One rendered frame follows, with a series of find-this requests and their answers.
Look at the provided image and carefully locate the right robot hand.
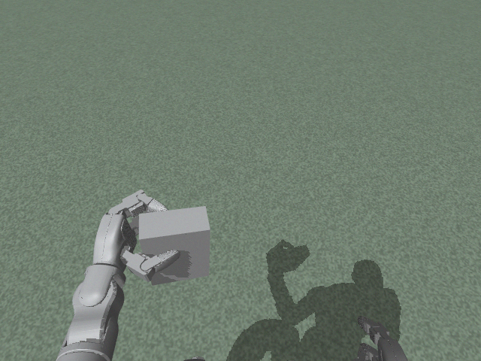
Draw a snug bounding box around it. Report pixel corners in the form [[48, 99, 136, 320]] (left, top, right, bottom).
[[354, 316, 408, 361]]

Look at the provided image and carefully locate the left robot hand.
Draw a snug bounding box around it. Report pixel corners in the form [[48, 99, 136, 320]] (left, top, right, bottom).
[[92, 190, 180, 282]]

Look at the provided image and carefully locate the carton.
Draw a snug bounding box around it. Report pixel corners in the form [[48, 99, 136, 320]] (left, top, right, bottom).
[[139, 206, 210, 286]]

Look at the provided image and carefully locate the left robot arm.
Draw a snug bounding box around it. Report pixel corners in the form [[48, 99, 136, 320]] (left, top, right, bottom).
[[56, 263, 126, 361]]

